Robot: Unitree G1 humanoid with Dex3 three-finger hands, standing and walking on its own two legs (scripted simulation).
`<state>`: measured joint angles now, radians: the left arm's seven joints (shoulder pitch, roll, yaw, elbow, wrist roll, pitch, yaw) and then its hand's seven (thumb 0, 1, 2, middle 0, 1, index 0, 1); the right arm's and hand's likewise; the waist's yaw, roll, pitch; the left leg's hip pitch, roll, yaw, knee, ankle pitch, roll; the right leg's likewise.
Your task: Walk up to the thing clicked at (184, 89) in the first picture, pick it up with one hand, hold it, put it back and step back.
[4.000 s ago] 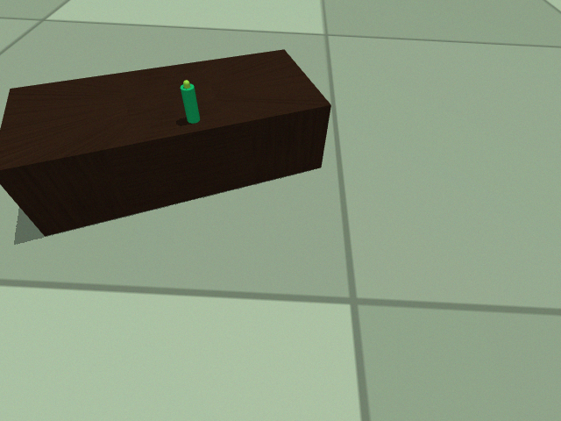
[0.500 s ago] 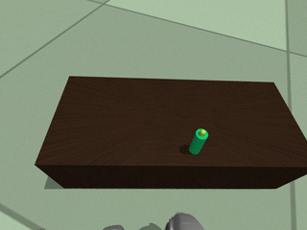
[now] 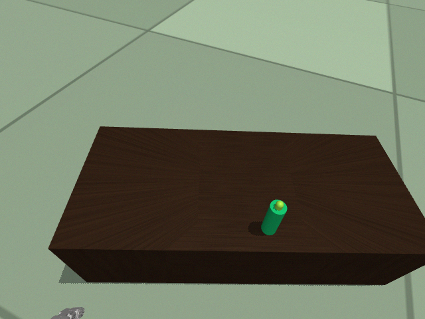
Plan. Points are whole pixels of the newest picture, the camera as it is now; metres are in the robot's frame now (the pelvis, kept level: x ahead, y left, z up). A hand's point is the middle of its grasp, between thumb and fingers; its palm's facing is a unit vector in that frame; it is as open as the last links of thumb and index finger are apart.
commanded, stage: walk up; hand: right
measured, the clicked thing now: (274, 216) +0.47 -0.21 -0.30
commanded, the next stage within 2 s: stand in 0.88 s
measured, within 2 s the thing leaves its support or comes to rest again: neither
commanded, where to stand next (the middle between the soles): +0.07 -0.01 m, yaw +0 degrees
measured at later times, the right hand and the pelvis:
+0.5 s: hand out of the picture +0.11 -0.25 -0.15, palm faces -0.04 +0.94 -0.33, open 7.3 cm; pelvis +0.02 -0.01 +0.01, yaw +1 degrees
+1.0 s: hand out of the picture +0.09 -0.26 -0.15, palm faces -0.01 +0.94 -0.34, open 7.3 cm; pelvis +0.02 -0.01 +0.01, yaw +0 degrees
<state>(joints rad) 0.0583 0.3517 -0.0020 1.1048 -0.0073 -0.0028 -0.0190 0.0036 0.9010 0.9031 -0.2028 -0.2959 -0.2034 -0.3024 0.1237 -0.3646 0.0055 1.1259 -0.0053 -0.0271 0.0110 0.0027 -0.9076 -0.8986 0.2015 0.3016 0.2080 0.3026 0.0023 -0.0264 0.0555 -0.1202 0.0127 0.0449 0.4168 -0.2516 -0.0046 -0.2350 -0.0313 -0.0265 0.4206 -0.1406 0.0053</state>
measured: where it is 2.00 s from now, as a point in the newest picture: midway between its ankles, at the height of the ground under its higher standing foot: outside the picture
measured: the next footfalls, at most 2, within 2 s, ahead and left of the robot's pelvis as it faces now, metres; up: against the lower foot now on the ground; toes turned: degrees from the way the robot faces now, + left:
none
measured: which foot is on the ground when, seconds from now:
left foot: down 0.00-1.00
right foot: down 0.00-1.00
